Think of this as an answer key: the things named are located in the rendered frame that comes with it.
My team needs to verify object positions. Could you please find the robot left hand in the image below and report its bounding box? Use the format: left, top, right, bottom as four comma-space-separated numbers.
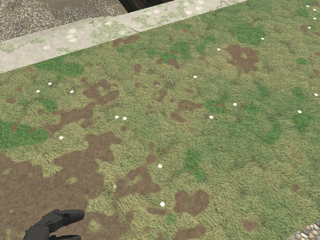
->
23, 209, 85, 240

